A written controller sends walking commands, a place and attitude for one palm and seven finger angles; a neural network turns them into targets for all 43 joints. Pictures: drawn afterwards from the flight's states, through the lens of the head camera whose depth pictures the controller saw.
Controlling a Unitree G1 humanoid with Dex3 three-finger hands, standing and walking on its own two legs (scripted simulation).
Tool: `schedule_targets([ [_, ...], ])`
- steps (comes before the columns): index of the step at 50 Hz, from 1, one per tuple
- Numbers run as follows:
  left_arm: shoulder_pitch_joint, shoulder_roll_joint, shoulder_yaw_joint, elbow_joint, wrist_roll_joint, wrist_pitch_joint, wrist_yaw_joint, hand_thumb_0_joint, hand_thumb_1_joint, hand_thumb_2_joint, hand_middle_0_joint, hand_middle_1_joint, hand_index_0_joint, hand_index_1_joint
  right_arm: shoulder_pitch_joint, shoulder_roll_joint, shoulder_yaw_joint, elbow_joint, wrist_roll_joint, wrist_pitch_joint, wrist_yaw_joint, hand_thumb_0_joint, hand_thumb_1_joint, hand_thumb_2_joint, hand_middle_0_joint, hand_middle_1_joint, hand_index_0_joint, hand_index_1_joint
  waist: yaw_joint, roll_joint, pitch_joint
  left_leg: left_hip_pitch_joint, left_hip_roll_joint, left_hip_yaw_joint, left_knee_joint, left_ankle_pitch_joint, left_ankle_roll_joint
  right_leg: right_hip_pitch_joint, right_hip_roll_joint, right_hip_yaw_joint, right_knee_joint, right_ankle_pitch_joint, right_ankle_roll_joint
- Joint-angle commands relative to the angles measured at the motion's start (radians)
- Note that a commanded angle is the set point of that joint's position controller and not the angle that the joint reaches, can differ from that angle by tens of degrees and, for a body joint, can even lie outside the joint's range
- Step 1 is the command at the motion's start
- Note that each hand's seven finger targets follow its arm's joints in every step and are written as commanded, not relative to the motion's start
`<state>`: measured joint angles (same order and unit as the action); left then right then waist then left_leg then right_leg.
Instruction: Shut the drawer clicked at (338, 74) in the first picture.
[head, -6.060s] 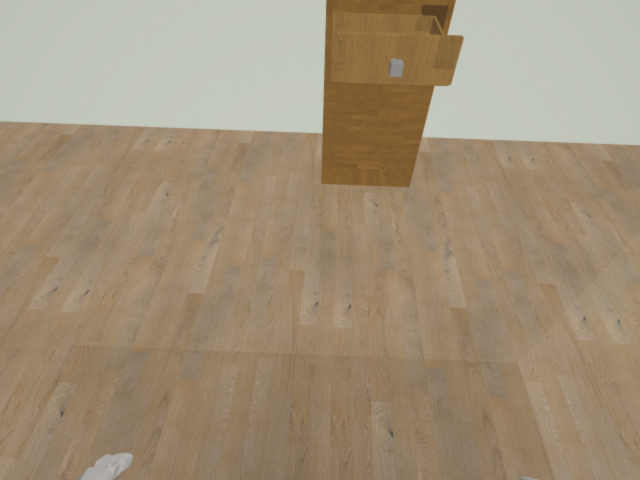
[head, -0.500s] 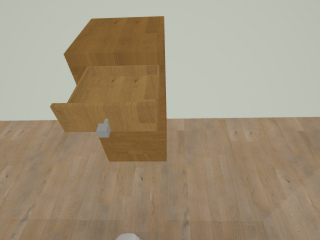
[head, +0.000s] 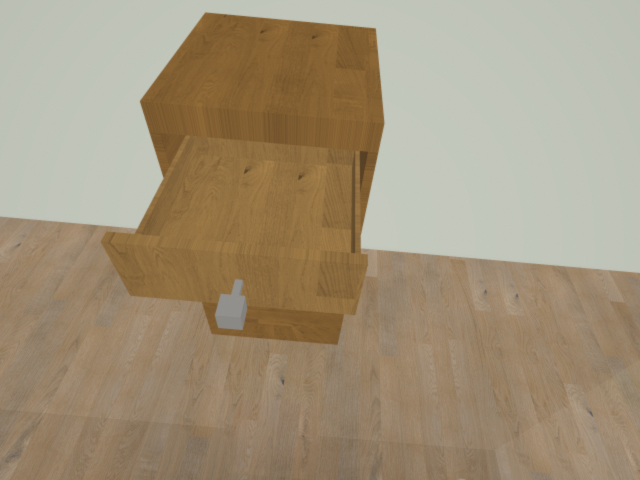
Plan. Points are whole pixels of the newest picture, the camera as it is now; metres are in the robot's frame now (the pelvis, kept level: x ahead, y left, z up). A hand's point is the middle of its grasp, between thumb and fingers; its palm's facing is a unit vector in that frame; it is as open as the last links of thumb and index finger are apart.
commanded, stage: come to a stop and stand still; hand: left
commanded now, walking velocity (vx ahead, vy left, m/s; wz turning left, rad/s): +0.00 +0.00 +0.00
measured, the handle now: (234, 301) +0.36 +0.17 -0.04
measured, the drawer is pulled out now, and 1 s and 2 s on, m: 0.27 0.27 0.27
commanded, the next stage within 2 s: look again from close up in 0.94 s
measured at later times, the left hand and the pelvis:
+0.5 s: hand out of the picture +0.10 +0.15 -0.16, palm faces +0.04 -0.96 -0.26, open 7.3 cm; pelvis +0.02 -0.04 +0.00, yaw +1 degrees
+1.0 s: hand out of the picture -0.03 +0.17 -0.17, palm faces +0.03 -0.98 -0.18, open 7.4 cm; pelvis -0.02 -0.01 +0.01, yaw +0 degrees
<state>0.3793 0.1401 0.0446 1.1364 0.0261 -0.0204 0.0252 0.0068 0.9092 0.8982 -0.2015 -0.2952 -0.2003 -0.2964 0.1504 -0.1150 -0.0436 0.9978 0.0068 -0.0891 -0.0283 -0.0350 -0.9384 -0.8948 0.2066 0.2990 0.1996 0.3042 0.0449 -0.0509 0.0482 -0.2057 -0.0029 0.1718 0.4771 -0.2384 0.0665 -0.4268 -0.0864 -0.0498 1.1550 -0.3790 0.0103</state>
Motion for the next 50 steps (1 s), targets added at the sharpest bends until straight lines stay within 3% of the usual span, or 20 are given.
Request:
schedule_targets([
  [1,0.081,0.006,0.013,-0.050,0.002,0.014,-0.007,0.000,0.900,0.900,-0.200,-0.300,-0.200,-0.300,0.161,-0.094,-0.008,0.024,-0.021,0.010,-0.001,0.000,-0.900,-0.900,0.200,0.300,0.200,0.300,-0.012,0.152,0.015,-0.020,0.269,-0.170,-0.262,0.461,0.102,-0.050,-0.035,0.022,-0.041,0.094,0.015],
  [3,0.052,0.007,0.008,-0.064,-0.002,0.024,-0.002,0.000,0.900,0.900,-0.200,-0.300,-0.200,-0.300,0.147,-0.097,0.000,0.019,-0.021,0.014,-0.005,0.000,-0.900,-0.900,0.200,0.300,0.200,0.300,-0.002,0.105,0.022,-0.034,0.269,-0.156,-0.249,0.594,0.092,-0.026,-0.032,0.039,-0.119,0.140,0.025],
  [7,-0.031,0.034,-0.001,-0.093,-0.005,0.038,0.009,0.000,0.900,0.900,-0.200,-0.300,-0.200,-0.300,0.138,-0.124,0.003,0.026,-0.027,0.036,-0.014,0.000,-0.900,-0.900,0.200,0.300,0.200,0.300,-0.020,0.173,0.018,0.008,0.264,-0.143,-0.172,0.756,0.074,0.063,0.003,0.007,-0.345,0.133,0.027],
  [12,-0.091,0.087,0.006,-0.129,-0.008,0.039,0.014,0.000,0.900,0.900,-0.200,-0.300,-0.200,-0.300,0.162,-0.152,-0.014,0.053,-0.026,0.070,-0.018,0.000,-0.900,-0.900,0.200,0.300,0.200,0.300,-0.029,0.157,0.036,0.034,0.266,-0.190,-0.092,0.626,0.058,0.158,0.019,0.000,-0.578,0.153,0.013],
  [14,-0.063,0.128,0.013,-0.122,-0.004,0.023,0.017,0.000,0.900,0.900,-0.200,-0.300,-0.200,-0.300,0.175,-0.130,-0.016,0.058,-0.019,0.077,-0.014,0.000,-0.900,-0.900,0.200,0.300,0.200,0.300,-0.018,0.061,0.003,-0.003,0.178,-0.151,0.005,0.407,-0.016,0.260,-0.029,0.068,-0.715,0.511,-0.003],
  [15,-0.067,0.164,0.016,-0.124,-0.002,0.015,0.021,0.000,0.900,0.900,-0.200,-0.300,-0.200,-0.300,0.201,-0.101,-0.016,0.054,-0.011,0.082,-0.010,0.000,-0.900,-0.900,0.200,0.300,0.200,0.300,-0.037,-0.025,-0.030,-0.070,0.109,-0.117,0.060,0.177,-0.056,0.307,-0.138,0.189,-0.675,0.793,-0.062],
  [16,-0.079,0.191,0.017,-0.126,-0.007,0.014,0.019,0.000,0.900,0.900,-0.200,-0.300,-0.200,-0.300,0.227,-0.081,-0.015,0.056,-0.005,0.093,-0.006,0.000,-0.900,-0.900,0.200,0.300,0.200,0.300,-0.052,-0.065,-0.059,-0.073,0.053,-0.089,0.101,-0.056,-0.078,0.300,-0.235,0.219,-0.691,0.931,-0.132],
  [18,-0.092,0.199,0.024,-0.132,-0.008,0.011,0.024,0.000,0.900,0.900,-0.200,-0.300,-0.200,-0.300,0.226,-0.076,-0.019,0.059,-0.009,0.119,-0.009,0.000,-0.900,-0.900,0.200,0.300,0.200,0.300,-0.039,-0.162,-0.133,-0.064,0.034,-0.108,0.301,-0.313,-0.091,0.303,-0.280,0.263,-0.764,0.948,-0.225],
  [20,-0.146,0.180,0.026,-0.146,-0.006,0.017,0.031,0.000,0.900,0.900,-0.200,-0.300,-0.200,-0.300,0.195,-0.082,-0.023,0.057,-0.009,0.129,-0.008,0.000,-0.900,-0.900,0.200,0.300,0.200,0.300,-0.033,-0.121,-0.112,-0.097,0.030,-0.170,0.455,-0.317,-0.090,0.244,-0.265,0.250,-0.802,0.769,-0.246],
  [22,-0.185,0.176,0.034,-0.164,-0.003,0.022,0.033,0.000,0.900,0.900,-0.200,-0.300,-0.200,-0.300,0.211,-0.075,-0.025,0.062,-0.009,0.133,-0.003,0.000,-0.900,-0.900,0.200,0.300,0.200,0.300,-0.043,-0.060,-0.117,-0.107,0.033,-0.177,0.483,-0.285,-0.091,0.226,-0.241,0.223,-0.819,0.619,-0.232],
  [28,-0.163,0.194,0.048,-0.162,0.007,0.030,0.026,0.000,0.900,0.900,-0.200,-0.300,-0.200,-0.300,0.207,-0.074,-0.019,0.049,-0.016,0.124,0.013,0.000,-0.900,-0.900,0.200,0.300,0.200,0.300,-0.013,-0.118,-0.097,-0.087,0.025,-0.145,0.258,-0.243,-0.091,0.216,-0.191,0.265,-0.914,0.129,-0.180],
  [32,-0.183,0.184,0.045,-0.144,-0.002,0.040,0.019,0.000,0.900,0.900,-0.200,-0.300,-0.200,-0.300,0.340,-0.059,-0.009,0.101,-0.020,0.111,0.012,0.000,-0.900,-0.900,0.200,0.300,0.200,0.300,-0.063,-0.122,-0.095,0.161,-0.018,-0.092,-0.065,-0.113,-0.076,0.072,-0.114,0.218,-0.937,-0.133,-0.090],
  [33,-0.193,0.161,0.038,-0.147,-0.006,0.044,0.018,0.000,0.900,0.900,-0.200,-0.300,-0.200,-0.300,0.370,-0.070,-0.006,0.109,-0.022,0.105,0.010,0.000,-0.900,-0.900,0.200,0.300,0.200,0.300,-0.081,-0.064,-0.077,0.185,0.001,-0.119,-0.131,-0.117,-0.066,0.032,-0.075,0.181,-0.892,-0.160,-0.054],
  [35,-0.191,0.076,0.019,-0.156,-0.020,0.048,0.006,0.000,0.900,0.900,-0.200,-0.300,-0.200,-0.300,0.323,-0.142,-0.013,0.085,-0.042,0.094,0.000,0.000,-0.900,-0.900,0.200,0.300,0.200,0.300,-0.064,0.236,0.033,-0.024,0.223,-0.415,-0.365,-0.408,0.017,-0.001,0.065,0.037,-0.623,-0.032,0.004],
  [36,-0.190,0.066,0.019,-0.157,-0.015,0.047,0.002,0.000,0.900,0.900,-0.200,-0.300,-0.200,-0.300,0.236,-0.174,-0.012,0.050,-0.042,0.093,-0.007,0.000,-0.900,-0.900,0.200,0.300,0.200,0.300,-0.043,0.275,0.104,-0.153,0.306,-0.496,-0.443,-0.482,0.062,0.007,0.085,0.000,-0.468,0.025,0.005],
  [37,-0.182,0.080,0.022,-0.144,0.002,0.053,0.001,0.000,0.900,0.900,-0.200,-0.300,-0.200,-0.300,0.176,-0.167,-0.008,0.039,-0.039,0.083,-0.007,0.000,-0.900,-0.900,0.200,0.300,0.200,0.300,-0.033,0.348,0.121,-0.182,0.314,-0.511,-0.456,-0.447,0.075,-0.001,0.063,0.051,-0.357,0.009,-0.003],
  [39,-0.133,0.082,0.027,-0.117,0.008,0.047,-0.012,0.000,0.900,0.900,-0.200,-0.300,-0.200,-0.300,0.176,-0.139,0.003,0.042,-0.030,0.072,-0.014,0.000,-0.900,-0.900,0.200,0.300,0.200,0.300,-0.019,0.207,0.145,-0.105,0.255,-0.400,-0.404,-0.295,0.060,-0.080,0.072,0.072,-0.226,0.060,0.000],
  [41,-0.111,0.075,0.024,-0.101,0.004,0.038,-0.018,0.000,0.900,0.900,-0.200,-0.300,-0.200,-0.300,0.210,-0.145,0.002,0.051,-0.027,0.064,-0.018,0.000,-0.900,-0.900,0.200,0.300,0.200,0.300,-0.031,0.157,0.145,0.006,0.236,-0.351,-0.364,-0.172,0.067,-0.156,0.065,0.054,-0.179,0.079,0.011],
  [46,-0.155,0.065,0.009,-0.116,-0.005,0.026,-0.017,0.000,0.900,0.900,-0.200,-0.300,-0.200,-0.300,0.322,-0.131,0.004,0.096,-0.033,0.051,-0.028,0.000,-0.900,-0.900,0.200,0.300,0.200,0.300,-0.083,0.178,0.091,0.176,0.272,-0.341,-0.274,0.244,0.104,-0.153,0.030,0.032,-0.301,0.024,0.023],
  [50,-0.137,0.037,-0.002,-0.101,-0.016,0.019,-0.011,0.000,0.900,0.900,-0.200,-0.300,-0.200,-0.300,0.311,-0.140,0.001,0.117,-0.035,0.059,-0.031,0.000,-0.900,-0.900,0.200,0.300,0.200,0.300,-0.081,0.214,0.024,0.167,0.264,-0.304,-0.172,0.474,0.103,0.032,0.050,0.000,-0.506,-0.028,0.004],
])
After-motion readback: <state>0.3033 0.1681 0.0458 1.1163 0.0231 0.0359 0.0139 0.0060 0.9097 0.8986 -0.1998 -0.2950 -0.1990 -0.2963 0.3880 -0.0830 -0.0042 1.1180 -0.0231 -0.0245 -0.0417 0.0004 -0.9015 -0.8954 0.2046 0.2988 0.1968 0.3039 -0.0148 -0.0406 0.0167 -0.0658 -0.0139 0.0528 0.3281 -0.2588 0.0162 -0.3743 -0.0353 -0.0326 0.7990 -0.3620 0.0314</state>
